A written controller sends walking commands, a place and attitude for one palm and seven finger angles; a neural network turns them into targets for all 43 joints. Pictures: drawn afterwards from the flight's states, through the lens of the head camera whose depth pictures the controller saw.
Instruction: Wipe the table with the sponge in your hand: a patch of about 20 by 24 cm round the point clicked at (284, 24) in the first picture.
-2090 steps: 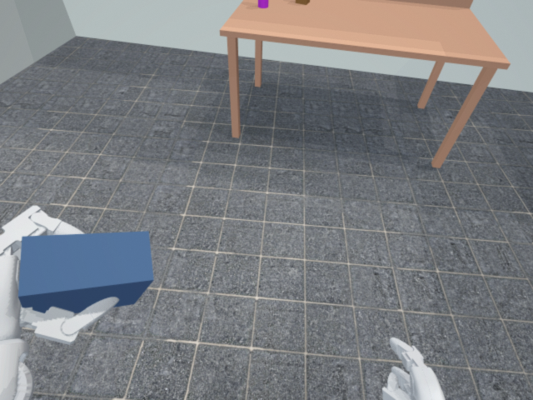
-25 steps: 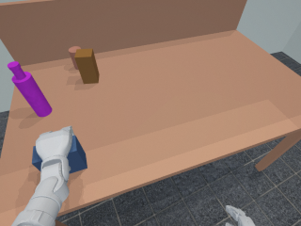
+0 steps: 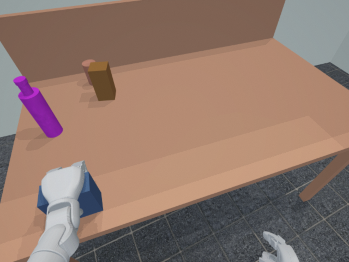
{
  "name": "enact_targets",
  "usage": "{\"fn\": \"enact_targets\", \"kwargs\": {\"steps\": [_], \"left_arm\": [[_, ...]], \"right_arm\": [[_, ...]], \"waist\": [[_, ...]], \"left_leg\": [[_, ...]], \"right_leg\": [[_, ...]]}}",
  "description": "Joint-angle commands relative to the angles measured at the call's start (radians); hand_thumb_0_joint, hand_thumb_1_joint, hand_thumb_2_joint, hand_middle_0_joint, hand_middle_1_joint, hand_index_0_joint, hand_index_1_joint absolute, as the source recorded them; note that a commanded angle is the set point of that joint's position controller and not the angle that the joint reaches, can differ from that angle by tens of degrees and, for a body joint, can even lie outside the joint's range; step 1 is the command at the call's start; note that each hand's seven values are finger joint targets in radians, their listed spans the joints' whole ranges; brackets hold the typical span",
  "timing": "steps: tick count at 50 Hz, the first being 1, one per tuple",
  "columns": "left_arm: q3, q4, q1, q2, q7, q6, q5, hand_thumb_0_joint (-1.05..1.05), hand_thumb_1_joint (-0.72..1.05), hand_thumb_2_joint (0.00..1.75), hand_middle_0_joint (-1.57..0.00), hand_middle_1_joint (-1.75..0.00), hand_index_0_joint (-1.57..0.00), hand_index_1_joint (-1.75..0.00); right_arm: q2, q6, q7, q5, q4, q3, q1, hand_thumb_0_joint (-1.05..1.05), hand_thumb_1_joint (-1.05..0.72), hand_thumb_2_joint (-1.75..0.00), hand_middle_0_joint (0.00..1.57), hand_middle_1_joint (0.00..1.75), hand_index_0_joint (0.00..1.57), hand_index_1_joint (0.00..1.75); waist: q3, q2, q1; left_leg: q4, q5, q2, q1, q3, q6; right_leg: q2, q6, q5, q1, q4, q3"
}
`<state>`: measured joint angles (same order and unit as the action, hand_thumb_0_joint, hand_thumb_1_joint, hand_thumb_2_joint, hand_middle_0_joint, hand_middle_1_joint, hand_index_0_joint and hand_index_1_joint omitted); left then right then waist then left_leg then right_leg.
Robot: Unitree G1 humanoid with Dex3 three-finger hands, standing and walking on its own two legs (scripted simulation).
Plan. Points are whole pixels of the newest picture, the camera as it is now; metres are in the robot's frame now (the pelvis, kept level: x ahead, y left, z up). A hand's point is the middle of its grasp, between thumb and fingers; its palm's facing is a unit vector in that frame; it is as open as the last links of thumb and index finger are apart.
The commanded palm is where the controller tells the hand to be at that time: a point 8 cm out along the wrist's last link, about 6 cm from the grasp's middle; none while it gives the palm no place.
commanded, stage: lift the sponge slowly off the table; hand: left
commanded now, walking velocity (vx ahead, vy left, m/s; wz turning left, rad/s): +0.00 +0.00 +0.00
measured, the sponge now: (75, 202) +0.27 +0.30 -0.06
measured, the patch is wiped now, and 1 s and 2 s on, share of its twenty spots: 1.00 1.00 1.00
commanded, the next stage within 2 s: none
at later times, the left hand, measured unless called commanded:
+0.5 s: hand (73, 199) +0.26 +0.28 -0.02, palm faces -0.10 -0.06 -0.99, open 9.8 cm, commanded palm +0.23 +0.27 +0.04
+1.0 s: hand (68, 200) +0.24 +0.28 +0.01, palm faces -0.06 -0.08 -0.99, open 9.8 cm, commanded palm +0.23 +0.27 +0.08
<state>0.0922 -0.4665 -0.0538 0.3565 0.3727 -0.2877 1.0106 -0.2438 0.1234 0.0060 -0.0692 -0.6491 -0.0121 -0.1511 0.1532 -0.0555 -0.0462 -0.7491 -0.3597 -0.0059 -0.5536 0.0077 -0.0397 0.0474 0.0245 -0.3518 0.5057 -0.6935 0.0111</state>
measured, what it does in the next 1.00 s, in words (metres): stands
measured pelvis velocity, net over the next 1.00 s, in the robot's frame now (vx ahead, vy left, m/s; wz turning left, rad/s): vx -0.01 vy -0.01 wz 0.01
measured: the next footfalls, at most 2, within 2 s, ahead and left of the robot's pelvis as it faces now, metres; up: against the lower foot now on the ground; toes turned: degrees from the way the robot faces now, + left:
none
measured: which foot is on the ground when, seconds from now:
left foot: down 0.00-1.00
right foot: down 0.00-1.00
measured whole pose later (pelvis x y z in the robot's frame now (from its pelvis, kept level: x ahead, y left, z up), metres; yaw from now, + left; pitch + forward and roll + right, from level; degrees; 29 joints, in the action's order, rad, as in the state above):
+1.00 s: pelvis -0.01 -0.01 +0.01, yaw +1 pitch +3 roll -1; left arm 0.11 -0.35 0.00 0.35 0.27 -0.27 0.99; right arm -0.23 0.07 0.04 -0.06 -0.69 -0.01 -0.08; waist 0.07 -0.06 -0.09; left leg -0.62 -0.30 -0.01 -0.37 0.00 -0.03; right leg 0.04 0.03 -0.30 0.33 -0.58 0.01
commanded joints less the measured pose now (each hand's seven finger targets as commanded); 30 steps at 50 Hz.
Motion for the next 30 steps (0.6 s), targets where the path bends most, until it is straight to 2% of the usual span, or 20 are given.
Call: {"fn": "enact_targets", "kwargs": {"steps": [1,4,6,7,9,10,12,13,14,15,16,19,21,22,23,24,25,27,28,30], "left_arm": [[-0.024,0.036,-0.027,0.09,-0.038,0.008,-0.028,0.0,0.1,1.3,-1.2,-1.6,-1.2,-1.6],[-0.004,0.022,-0.049,0.07,-0.039,0.004,-0.022,0.0,0.1,1.3,-1.2,-1.6,-1.2,-1.6],[-0.047,0.066,-0.078,0.119,-0.036,0.01,-0.021,0.0,0.1,1.3,-1.2,-1.6,-1.2,-1.6],[-0.036,0.05,-0.038,0.102,-0.038,0.01,-0.026,0.0,0.1,1.3,-1.2,-1.6,-1.2,-1.6],[-0.02,0.072,-0.066,0.094,-0.042,0.019,-0.018,0.0,0.1,1.3,-1.2,-1.6,-1.2,-1.6],[-0.052,0.091,-0.067,0.117,-0.04,0.024,-0.022,0.0,0.1,1.3,-1.2,-1.6,-1.2,-1.6],[-0.013,0.11,-0.088,0.09,-0.041,0.03,-0.022,0.0,0.1,1.3,-1.2,-1.6,-1.2,-1.6],[-0.053,0.105,-0.078,0.127,-0.037,0.032,-0.016,0.0,0.1,1.3,-1.2,-1.6,-1.2,-1.6],[-0.04,0.112,-0.062,0.114,-0.038,0.034,-0.018,0.0,0.1,1.3,-1.2,-1.6,-1.2,-1.6],[-0.071,0.134,-0.066,0.137,-0.037,0.038,-0.028,0.0,0.1,1.3,-1.2,-1.6,-1.2,-1.6],[-0.066,0.145,-0.107,0.146,-0.035,0.043,-0.022,0.0,0.1,1.3,-1.2,-1.6,-1.2,-1.6],[-0.066,0.157,-0.078,0.139,-0.031,0.048,-0.019,0.0,0.1,1.3,-1.2,-1.6,-1.2,-1.6],[-0.097,0.183,-0.088,0.173,-0.026,0.051,-0.02,0.0,0.1,1.3,-1.2,-1.6,-1.2,-1.6],[-0.079,0.184,-0.092,0.155,-0.026,0.053,-0.023,0.0,0.1,1.3,-1.2,-1.6,-1.2,-1.6],[-0.106,0.181,-0.086,0.181,-0.024,0.05,-0.017,0.0,0.1,1.3,-1.2,-1.6,-1.2,-1.6],[-0.091,0.201,-0.108,0.171,-0.024,0.056,-0.016,0.0,0.1,1.3,-1.2,-1.6,-1.2,-1.6],[-0.124,0.233,-0.103,0.194,-0.021,0.062,-0.023,0.0,0.1,1.3,-1.2,-1.6,-1.2,-1.6],[-0.079,0.243,-0.082,0.152,-0.02,0.061,-0.018,0.0,0.1,1.3,-1.2,-1.6,-1.2,-1.6],[-0.067,0.247,-0.118,0.148,-0.021,0.059,-0.012,0.0,0.1,1.3,-1.2,-1.6,-1.2,-1.6],[-0.137,0.26,-0.106,0.215,-0.016,0.058,-0.013,0.0,0.1,1.3,-1.2,-1.6,-1.2,-1.6]], "right_arm": [[-0.138,-0.041,0.017,0.006,0.137,-0.044,0.113,0.0,-0.9,-0.9,0.2,0.3,0.2,0.3],[-0.133,-0.046,0.024,0.006,0.135,-0.044,0.12,0.0,-0.9,-0.9,0.2,0.3,0.2,0.3],[-0.135,-0.05,0.027,0.006,0.131,-0.049,0.116,0.0,-0.9,-0.9,0.2,0.3,0.2,0.3],[-0.129,-0.053,0.03,0.006,0.136,-0.048,0.117,0.0,-0.9,-0.9,0.2,0.3,0.2,0.3],[-0.128,-0.054,0.029,0.008,0.133,-0.049,0.121,0.0,-0.9,-0.9,0.2,0.3,0.2,0.3],[-0.128,-0.056,0.029,0.007,0.134,-0.05,0.128,0.0,-0.9,-0.9,0.2,0.3,0.2,0.3],[-0.124,-0.06,0.03,0.007,0.135,-0.051,0.125,0.0,-0.9,-0.9,0.2,0.3,0.2,0.3],[-0.128,-0.061,0.029,0.008,0.128,-0.053,0.12,0.0,-0.9,-0.9,0.2,0.3,0.2,0.3],[-0.125,-0.062,0.029,0.01,0.134,-0.052,0.129,0.0,-0.9,-0.9,0.2,0.3,0.2,0.3],[-0.126,-0.063,0.032,0.009,0.133,-0.052,0.137,0.0,-0.9,-0.9,0.2,0.3,0.2,0.3],[-0.128,-0.062,0.033,0.01,0.126,-0.052,0.13,0.0,-0.9,-0.9,0.2,0.3,0.2,0.3],[-0.123,-0.068,0.033,0.012,0.128,-0.055,0.136,0.0,-0.9,-0.9,0.2,0.3,0.2,0.3],[-0.124,-0.071,0.034,0.011,0.124,-0.054,0.14,0.0,-0.9,-0.9,0.2,0.3,0.2,0.3],[-0.121,-0.074,0.035,0.013,0.124,-0.054,0.139,0.0,-0.9,-0.9,0.2,0.3,0.2,0.3],[-0.125,-0.073,0.034,0.012,0.119,-0.055,0.141,0.0,-0.9,-0.9,0.2,0.3,0.2,0.3],[-0.123,-0.075,0.034,0.014,0.121,-0.055,0.147,0.0,-0.9,-0.9,0.2,0.3,0.2,0.3],[-0.122,-0.078,0.037,0.015,0.124,-0.057,0.153,0.0,-0.9,-0.9,0.2,0.3,0.2,0.3],[-0.114,-0.083,0.035,0.014,0.128,-0.057,0.158,0.0,-0.9,-0.9,0.2,0.3,0.2,0.3],[-0.117,-0.085,0.033,0.013,0.121,-0.056,0.158,0.0,-0.9,-0.9,0.2,0.3,0.2,0.3],[-0.12,-0.085,0.037,0.015,0.119,-0.056,0.168,0.0,-0.9,-0.9,0.2,0.3,0.2,0.3]], "waist": [[0.097,0.108,0.005],[0.069,0.108,0.008],[0.14,0.079,-0.004],[0.13,0.082,-0.004],[0.135,0.082,0.004],[0.148,0.065,-0.005],[0.131,0.059,0.011],[0.151,0.075,0.0],[0.14,0.075,0.0],[0.15,0.067,-0.007],[0.151,0.071,0.006],[0.141,0.064,-0.001],[0.16,0.034,-0.011],[0.135,0.049,0.002],[0.14,0.046,-0.01],[0.14,0.047,-0.001],[0.167,0.04,-0.015],[0.142,0.011,-0.009],[0.145,0.024,-0.004],[0.15,0.013,-0.024]], "left_leg": [[0.097,0.192,-0.022,0.106,-0.045,0.0],[0.104,0.168,-0.022,0.105,-0.038,-0.001],[0.101,0.192,-0.026,0.132,-0.04,-0.004],[0.098,0.199,-0.027,0.13,-0.034,-0.006],[0.099,0.214,-0.026,0.141,-0.036,-0.005],[0.104,0.22,-0.025,0.149,-0.044,-0.004],[0.104,0.207,-0.022,0.163,-0.038,-0.008],[0.103,0.221,-0.025,0.164,-0.043,-0.008],[0.108,0.222,-0.025,0.162,-0.04,-0.008],[0.112,0.224,-0.026,0.168,-0.041,-0.008],[0.109,0.22,-0.027,0.174,-0.043,-0.01],[0.12,0.235,-0.024,0.186,-0.036,-0.01],[0.124,0.245,-0.027,0.202,-0.041,-0.009],[0.125,0.246,-0.024,0.201,-0.034,-0.011],[0.129,0.25,-0.026,0.202,-0.041,-0.009],[0.131,0.252,-0.024,0.211,-0.037,-0.01],[0.138,0.265,-0.023,0.223,-0.043,-0.009],[0.143,0.266,-0.019,0.238,-0.042,-0.008],[0.144,0.268,-0.02,0.247,-0.047,-0.008],[0.155,0.272,-0.021,0.25,-0.049,-0.007]], "right_leg": [[0.015,0.05,0.259,-0.062,0.1,-0.017],[0.012,0.047,0.221,-0.048,0.109,-0.015],[0.01,0.049,0.254,-0.085,0.108,-0.024],[0.01,0.048,0.266,-0.094,0.107,-0.024],[0.008,0.047,0.29,-0.096,0.107,-0.03],[0.012,0.052,0.288,-0.102,0.108,-0.038],[0.011,0.048,0.267,-0.089,0.114,-0.026],[0.01,0.048,0.29,-0.104,0.115,-0.032],[0.009,0.047,0.298,-0.111,0.116,-0.033],[0.009,0.049,0.31,-0.125,0.124,-0.048],[0.008,0.045,0.308,-0.121,0.123,-0.043],[0.005,0.047,0.323,-0.136,0.128,-0.046],[0.006,0.047,0.33,-0.149,0.131,-0.046],[0.005,0.046,0.341,-0.146,0.133,-0.045],[0.005,0.047,0.34,-0.149,0.136,-0.046],[0.004,0.046,0.346,-0.152,0.137,-0.05],[0.007,0.05,0.351,-0.171,0.138,-0.06],[0.006,0.049,0.327,-0.153,0.138,-0.043],[0.005,0.047,0.325,-0.146,0.144,-0.04],[0.01,0.055,0.322,-0.171,0.152,-0.061]]}}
